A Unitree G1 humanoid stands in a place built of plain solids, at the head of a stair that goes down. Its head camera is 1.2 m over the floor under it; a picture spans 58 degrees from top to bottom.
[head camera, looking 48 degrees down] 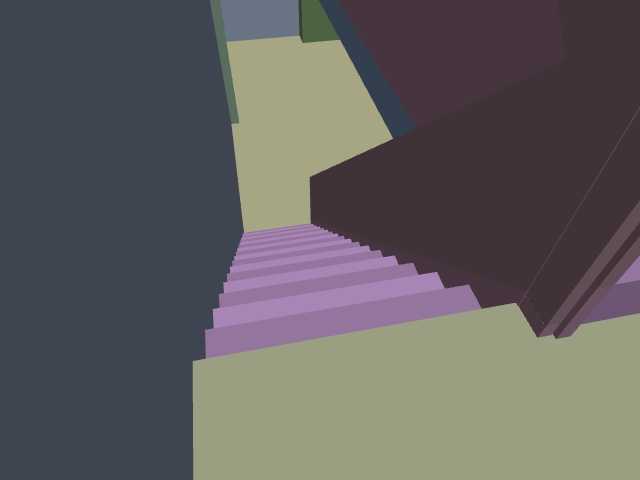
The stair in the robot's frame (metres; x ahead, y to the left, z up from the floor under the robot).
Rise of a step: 0.21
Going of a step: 0.23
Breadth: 1.05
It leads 11 degrees to the left of straight ahead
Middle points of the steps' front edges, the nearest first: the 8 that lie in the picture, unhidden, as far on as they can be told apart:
0.70 -0.13 0.00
0.93 -0.09 -0.21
1.16 -0.04 -0.42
1.39 0.01 -0.64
1.62 0.05 -0.85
1.84 0.10 -1.06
2.07 0.14 -1.27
2.30 0.19 -1.49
